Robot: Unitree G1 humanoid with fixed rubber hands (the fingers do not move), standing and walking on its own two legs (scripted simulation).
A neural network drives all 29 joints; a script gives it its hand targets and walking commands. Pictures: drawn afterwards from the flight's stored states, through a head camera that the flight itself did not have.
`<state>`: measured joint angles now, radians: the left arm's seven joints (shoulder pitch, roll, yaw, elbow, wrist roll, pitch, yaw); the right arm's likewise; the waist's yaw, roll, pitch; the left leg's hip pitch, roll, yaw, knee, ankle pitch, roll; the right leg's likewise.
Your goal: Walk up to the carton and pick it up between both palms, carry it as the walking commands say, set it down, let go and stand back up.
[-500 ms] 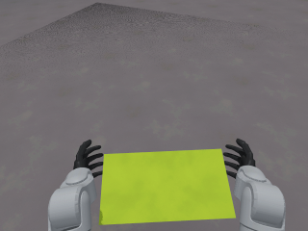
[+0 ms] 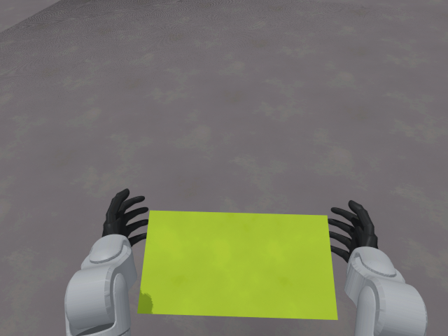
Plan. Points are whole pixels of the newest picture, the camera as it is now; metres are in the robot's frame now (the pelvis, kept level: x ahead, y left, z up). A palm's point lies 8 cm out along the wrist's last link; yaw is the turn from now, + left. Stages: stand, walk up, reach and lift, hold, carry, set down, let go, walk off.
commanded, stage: carry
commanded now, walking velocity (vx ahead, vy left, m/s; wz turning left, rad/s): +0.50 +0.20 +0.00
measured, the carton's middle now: (235, 262) +0.26 -0.01 -0.01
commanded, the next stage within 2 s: none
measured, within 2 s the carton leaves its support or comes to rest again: neither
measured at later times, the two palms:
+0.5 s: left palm (92, 121) +0.58 +0.31 +0.08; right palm (243, 117) +0.57 -0.05 +0.06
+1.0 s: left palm (87, 55) +0.85 +0.39 +0.11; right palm (208, 41) +0.89 +0.03 +0.10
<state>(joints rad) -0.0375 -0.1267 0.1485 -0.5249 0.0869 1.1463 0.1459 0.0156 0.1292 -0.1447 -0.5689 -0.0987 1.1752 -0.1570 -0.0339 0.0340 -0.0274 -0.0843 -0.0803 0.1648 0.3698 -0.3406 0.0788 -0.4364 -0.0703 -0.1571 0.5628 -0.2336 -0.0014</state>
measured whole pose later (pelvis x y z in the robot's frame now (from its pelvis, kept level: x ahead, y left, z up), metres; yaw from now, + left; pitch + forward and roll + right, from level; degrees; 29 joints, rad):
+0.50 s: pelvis +0.32 +0.13 -0.01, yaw +0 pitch +2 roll +3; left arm -0.12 -0.13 0.18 -0.47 0.09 1.19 0.17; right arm -0.10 0.13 -0.15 -0.45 -0.12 1.20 -0.17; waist 0.00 -0.03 0.02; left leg -0.43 -0.01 0.18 0.55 -0.16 0.07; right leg -0.19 -0.19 -0.02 1.01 -0.50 0.07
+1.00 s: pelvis +0.63 +0.20 +0.02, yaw +3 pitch +1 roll +3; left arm -0.02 -0.13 0.14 -0.45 0.10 1.18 0.19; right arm -0.08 0.13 -0.15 -0.46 -0.13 1.23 -0.15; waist 0.03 -0.01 -0.07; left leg -0.46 -0.01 0.02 1.07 -0.29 -0.03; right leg -0.14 -0.11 -0.15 0.38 -0.26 0.01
